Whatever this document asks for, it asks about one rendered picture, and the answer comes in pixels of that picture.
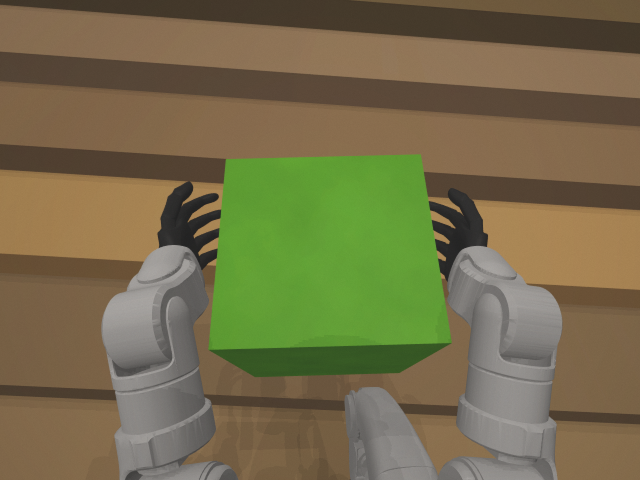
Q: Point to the right robot thigh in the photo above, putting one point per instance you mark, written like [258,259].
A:
[393,449]

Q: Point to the left robot hand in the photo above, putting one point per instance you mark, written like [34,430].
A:
[175,228]

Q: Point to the robot left forearm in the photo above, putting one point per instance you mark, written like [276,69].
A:
[148,335]

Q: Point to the carton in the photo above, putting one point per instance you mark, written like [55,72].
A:
[327,266]

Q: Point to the robot right shin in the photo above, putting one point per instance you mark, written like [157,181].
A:
[357,461]

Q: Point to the right robot hand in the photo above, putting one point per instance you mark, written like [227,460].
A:
[468,229]

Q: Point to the right robot upper arm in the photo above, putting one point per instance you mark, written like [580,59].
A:
[477,468]

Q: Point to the robot right forearm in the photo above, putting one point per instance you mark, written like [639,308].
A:
[515,331]

